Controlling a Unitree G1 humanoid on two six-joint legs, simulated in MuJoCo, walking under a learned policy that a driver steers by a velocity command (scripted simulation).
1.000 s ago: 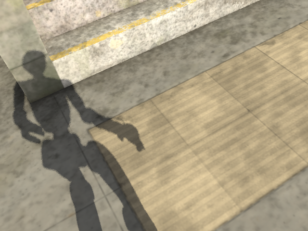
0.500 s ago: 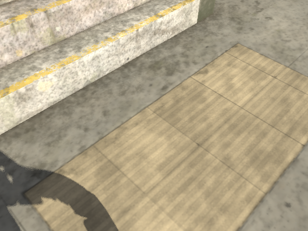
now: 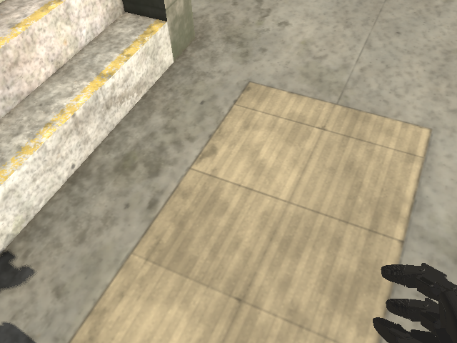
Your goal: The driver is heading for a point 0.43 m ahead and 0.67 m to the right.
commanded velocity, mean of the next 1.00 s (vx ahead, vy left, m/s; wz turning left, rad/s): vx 1.00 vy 0.00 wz -0.99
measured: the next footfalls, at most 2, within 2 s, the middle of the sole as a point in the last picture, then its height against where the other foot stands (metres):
left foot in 0.16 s outside the picture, level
right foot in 0.64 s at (340, 294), level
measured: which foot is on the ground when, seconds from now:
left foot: up 0.00-0.14, down 0.16-0.64, up 0.66-1.00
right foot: down 0.00-0.16, up 0.18-0.62, down 0.64-1.00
